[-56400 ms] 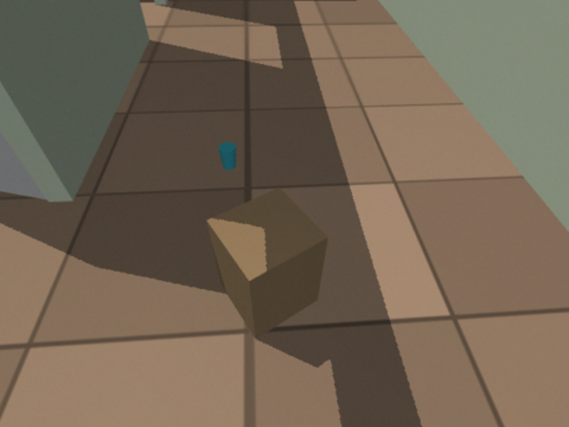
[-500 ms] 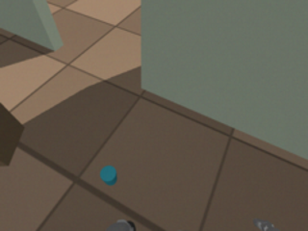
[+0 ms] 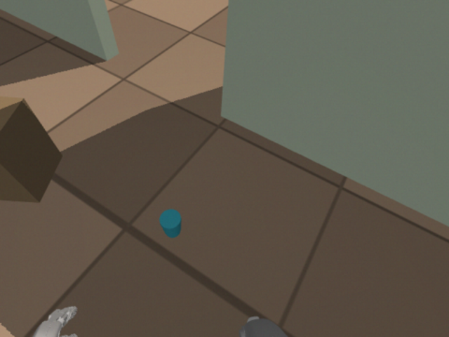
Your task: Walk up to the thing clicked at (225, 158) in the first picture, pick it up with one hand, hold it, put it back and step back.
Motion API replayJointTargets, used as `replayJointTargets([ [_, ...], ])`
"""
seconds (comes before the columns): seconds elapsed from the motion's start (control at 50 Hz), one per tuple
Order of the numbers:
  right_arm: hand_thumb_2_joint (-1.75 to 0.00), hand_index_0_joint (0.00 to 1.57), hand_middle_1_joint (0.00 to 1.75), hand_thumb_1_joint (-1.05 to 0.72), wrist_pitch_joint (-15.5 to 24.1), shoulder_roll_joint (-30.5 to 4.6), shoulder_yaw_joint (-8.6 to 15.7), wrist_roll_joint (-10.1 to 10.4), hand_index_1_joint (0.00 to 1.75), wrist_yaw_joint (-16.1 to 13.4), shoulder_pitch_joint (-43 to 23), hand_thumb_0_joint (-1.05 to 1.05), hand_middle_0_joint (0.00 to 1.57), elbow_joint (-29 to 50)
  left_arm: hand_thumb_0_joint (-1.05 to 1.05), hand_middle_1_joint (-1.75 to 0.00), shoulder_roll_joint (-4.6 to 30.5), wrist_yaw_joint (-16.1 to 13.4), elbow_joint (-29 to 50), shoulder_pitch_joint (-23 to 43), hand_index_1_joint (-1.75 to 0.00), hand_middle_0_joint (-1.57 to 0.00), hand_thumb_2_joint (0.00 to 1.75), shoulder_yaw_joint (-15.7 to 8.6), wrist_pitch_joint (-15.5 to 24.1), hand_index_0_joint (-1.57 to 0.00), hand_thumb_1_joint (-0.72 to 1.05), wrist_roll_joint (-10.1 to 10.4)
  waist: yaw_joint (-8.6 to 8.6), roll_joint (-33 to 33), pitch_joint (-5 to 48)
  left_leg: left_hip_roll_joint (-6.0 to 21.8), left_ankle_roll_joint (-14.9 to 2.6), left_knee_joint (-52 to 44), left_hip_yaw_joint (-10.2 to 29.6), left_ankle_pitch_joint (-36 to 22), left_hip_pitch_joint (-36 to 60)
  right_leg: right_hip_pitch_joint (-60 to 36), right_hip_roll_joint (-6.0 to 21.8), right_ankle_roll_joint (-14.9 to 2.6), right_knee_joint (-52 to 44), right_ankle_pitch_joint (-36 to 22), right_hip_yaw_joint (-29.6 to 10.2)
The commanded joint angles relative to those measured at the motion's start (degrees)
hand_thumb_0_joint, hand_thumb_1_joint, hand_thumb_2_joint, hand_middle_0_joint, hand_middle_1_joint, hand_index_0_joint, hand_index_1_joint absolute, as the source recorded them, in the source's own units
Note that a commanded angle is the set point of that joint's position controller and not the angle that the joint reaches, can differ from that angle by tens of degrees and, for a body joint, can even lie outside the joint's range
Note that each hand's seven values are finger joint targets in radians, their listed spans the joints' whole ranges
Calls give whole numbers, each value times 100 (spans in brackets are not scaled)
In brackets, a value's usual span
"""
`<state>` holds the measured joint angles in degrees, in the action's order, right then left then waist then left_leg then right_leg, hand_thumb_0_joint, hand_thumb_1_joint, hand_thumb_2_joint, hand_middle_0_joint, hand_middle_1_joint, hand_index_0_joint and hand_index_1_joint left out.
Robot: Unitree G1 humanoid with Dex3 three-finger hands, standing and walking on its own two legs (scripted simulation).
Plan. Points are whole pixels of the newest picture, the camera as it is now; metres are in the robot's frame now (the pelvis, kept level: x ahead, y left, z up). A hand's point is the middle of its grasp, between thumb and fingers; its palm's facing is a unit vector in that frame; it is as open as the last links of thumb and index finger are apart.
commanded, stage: step back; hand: left
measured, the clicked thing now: (171, 225) +0.63 +0.19 -0.70
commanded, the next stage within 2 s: none
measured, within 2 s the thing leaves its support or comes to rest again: neither
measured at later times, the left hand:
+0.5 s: hand out of the picture -0.05 +0.25 -0.14, palm faces -0.03 -0.91 -0.41, open 7.4 cm
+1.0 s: hand out of the picture -0.27 +0.21 -0.15, palm faces -0.06 -0.91 -0.41, open 7.4 cm
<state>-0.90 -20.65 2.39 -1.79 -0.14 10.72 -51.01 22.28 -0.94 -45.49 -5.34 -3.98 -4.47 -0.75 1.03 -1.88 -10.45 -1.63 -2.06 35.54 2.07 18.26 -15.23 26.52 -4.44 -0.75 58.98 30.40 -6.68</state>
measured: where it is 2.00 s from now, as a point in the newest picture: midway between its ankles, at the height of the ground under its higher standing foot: outside the picture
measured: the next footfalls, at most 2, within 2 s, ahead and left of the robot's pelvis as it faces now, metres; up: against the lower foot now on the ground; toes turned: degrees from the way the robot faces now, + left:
right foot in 0.24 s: -0.07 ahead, -0.16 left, +0.00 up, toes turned +0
left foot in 0.54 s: -0.15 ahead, +0.09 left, +0.00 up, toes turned -2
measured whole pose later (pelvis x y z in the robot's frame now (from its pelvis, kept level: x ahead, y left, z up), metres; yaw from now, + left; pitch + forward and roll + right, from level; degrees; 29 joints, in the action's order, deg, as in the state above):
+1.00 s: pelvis -0.34 -0.06 -0.01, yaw -4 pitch -2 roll +1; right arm -3.0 -23.8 3.3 -1.1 -1.2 7.4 -49.1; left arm 20.9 0.6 -50.6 -12.6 -3.5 -2.8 -2.5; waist -2.2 1.1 -7.4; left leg -4.4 0.5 58.1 7.7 25.3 -31.7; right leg 15.9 -0.1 -1.0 39.7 21.9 -2.4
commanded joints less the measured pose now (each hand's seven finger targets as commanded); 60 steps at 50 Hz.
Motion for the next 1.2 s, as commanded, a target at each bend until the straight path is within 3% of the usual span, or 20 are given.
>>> replayJointTargets([
  [0.0, -90, 20, 30, -90, 143, -1513, 406, 35, 30, -221, -253, 0, 20, 550, 0, -30, 1019, -72, 367, -333, -30, -20, 90, -380, 197, -20, 90, 26, -168, 802, 1135, 1556, -1108, -748, 1208, -3869, 640, 184, -74, 23, 1111, -18, -385],
  [0.1, -90, 20, 30, -90, 97, -1583, 472, -11, 30, -222, -92, 0, 20, 687, 0, -30, 958, -37, 418, -364, -30, -20, 90, -375, 246, -20, 90, -30, 38, 1077, 1313, 1747, -1255, -604, 1284, -3446, 1054, -99, 233, 204, -564, -2, -10],
  [0.2, -90, 20, 30, -90, -59, -1629, 440, 81, 30, -124, -357, 0, 20, 788, 0, -30, 959, 24, -18, -1064, -30, -20, 90, -402, 355, -20, 90, -118, -244, 1193, 1637, 1266, -591, -166, 897, -1920, 15, -1844, 242, -104, -3385, -1671, 548],
  [0.22, -90, 20, 30, -90, -82, -1430, 387, 104, 30, -107, -287, 0, 20, 828, 0, -30, 1266, 30, 1, -1105, -30, -20, 90, -488, 391, -20, 90, -196, -238, 502, 1572, 865, -258, 291, 786, -906, -977, -2248, 805, -320, -3407, -1655, -504],
  [0.24, -90, 20, 30, -90, -68, -1125, 335, 142, 30, -148, -579, 0, 20, 946, 0, -30, 1818, 53, 129, -832, -30, -20, 90, -608, 361, -20, 90, -140, -375, -1042, 1229, -238, 83, 1416, 221, 891, -1532, -1492, 2057, -1149, -3963, -1788, -1991],
  [0.26, -90, 20, 30, -90, -107, -1314, 416, 107, 30, -204, -526, 0, 20, 885, 0, -30, 2141, 39, 356, -346, -30, -20, 90, -651, 385, -20, 90, -193, -397, -1376, 1030, -289, 221, 2833, 503, 1768, -1100, -373, 2861, -1796, -4140, -2003, -2741],
  [0.32, -90, 20, 30, -90, -82, -1341, 382, 201, 30, -175, -33, 0, 20, 569, 0, -30, 1413, -42, 487, 314, -30, -20, 90, -440, 399, -20, 90, -137, 19, -454, 792, -448, 218, 3454, 672, 968, -939, -278, 1836, -1227, -3455, -3067, -916],
  [0.44, -90, 20, 30, -90, 28, -1146, 306, 70, 30, -175, 81, 0, 20, 594, 0, -30, 1332, -80, 482, -231, -30, -20, 90, -396, 277, -20, 90, -181, -318, -1037, 1259, -44, 219, 551, 9, 1084, -859, -2026, 1725, -1033, -2712, -3922, -694],
  [0.48, -90, 20, 30, -90, 67, -1121, 356, 18, 30, -171, 519, 0, 20, 368, 0, -30, 1344, -42, 538, -119, -30, -20, 90, -323, 181, -20, 90, -65, -61, -783, 1398, -86, 166, -1179, -315, -322, 24, -1775, 1514, -771, -2095, -3819, -453],
  [0.5, -90, 20, 30, -90, 90, -1302, 430, -52, 30, -178, 460, 0, 20, 358, 0, -30, 1146, -28, 561, -268, -30, -20, 90, -243, 136, -20, 90, -57, -137, -370, 1394, 318, 24, -1345, 417, -860, 531, -1038, 1246, -465, -1835, -2984, -366],
  [0.54, -90, 20, 30, -90, 81, -2375, 630, -81, 30, -115, 170, 0, 20, 577, 0, -30, 1109, -120, 656, 47, -30, -20, 90, -285, 139, -20, 90, -38, 135, 1510, 1297, 2543, -1388, -1689, 2948, -2299, 0, -7, 95, 1, 91, 775, 113],
  [0.56, -90, 20, 30, -90, 116, -2228, 648, -82, 30, -129, 31, 0, 20, 560, 0, -30, 1215, -141, 540, 218, -30, -20, 90, -352, 122, -20, 90, -90, 133, 1180, 1108, 2579, -1603, -1747, 2991, -2200, -483, -220, 49, -15, 979, 715, -387],
  [0.62, -90, 20, 30, -90, 151, -1653, 414, -50, 30, -221, -477, 0, 20, 603, 0, -30, 1144, -71, 247, -415, -30, -20, 90, -356, 112, -20, 90, 21, -356, 677, 1099, 1647, -1072, -1041, 1340, -2891, -76, 81, -61, -30, 1568, -54, -487],
  [0.74, -90, 20, 30, -90, 65, -1629, 437, -64, 30, -208, -112, 0, 20, 680, 0, -30, 1031, 28, 267, -429, -30, -20, 90, -324, 162, -20, 90, -68, -27, 1054, 1250, 1708, -1225, -893, 1291, -2523, 628, -236, 206, 224, -393, 80, 123],
  [0.84, -90, 20, 30, -90, -124, -1673, 419, 4, 30, -122, -410, 0, 20, 733, 0, -30, 1004, 73, -280, -1425, -30, -20, 90, -359, 266, -20, 90, -109, -413, 1211, 1725, 1262, -568, -380, 820, -894, -205, -1924, 286, -132, -3392, -1104, 640],
  [0.88, -90, 20, 30, -90, -87, -1041, 262, 44, 30, -180, -449, 0, 20, 922, 0, -30, 2036, 75, -24, -938, -30, -20, 90, -623, 323, -20, 90, -214, -441, -1223, 1151, -366, 166, 1479, 237, 1444, -2027, -1405, 2269, -996, -4158, -506, -2274],
  [0.9, -90, 20, 30, -90, -114, -1338, 399, 44, 30, -258, -625, 0, 20, 854, 0, -30, 2308, 46, 146, -518, -30, -20, 90, -660, 348, -20, 90, -214, -554, -1315, 804, -121, 307, 2692, 795, 1698, -1493, -6, 3052, -1705, -4459, -392, -3030],
  [0.96, -90, 20, 30, -90, -59, -1355, 357, 137, 30, -196, -120, 0, 20, 479, 0, -30, 1483, -34, 212, 233, -30, -20, 90, -420, 450, -20, 90, -205, 20, -328, 690, -395, 264, 3186, 792, 685, -1457, -487, 1832, -1010, -3531, -1952, -836],
  [1.08, -90, 20, 30, -90, 77, -1308, 338, -30, 30, -33, -343, 0, 20, 407, 0, -30, 1606, 13, -54, -585, -30, -20, 90, -504, 549, -20, 90, -247, -583, -852, 791, 53, 343, 1216, 276, 1105, -1538, -1771, 1919, -1050, -3751, 461, -1174],
  [1.18, -90, 20, 30, -90, 259, -1273, 458, -22, 30, 19, 474, 0, 20, -197, 0, -30, 1297, 108, -154, -473, -30, -20, 90, -223, 460, -20, 90, -170, -56, -192, 832, 42, -15, -1380, 58, 382, 1233, -115, 1332, -542, -2978, 436, -217],
])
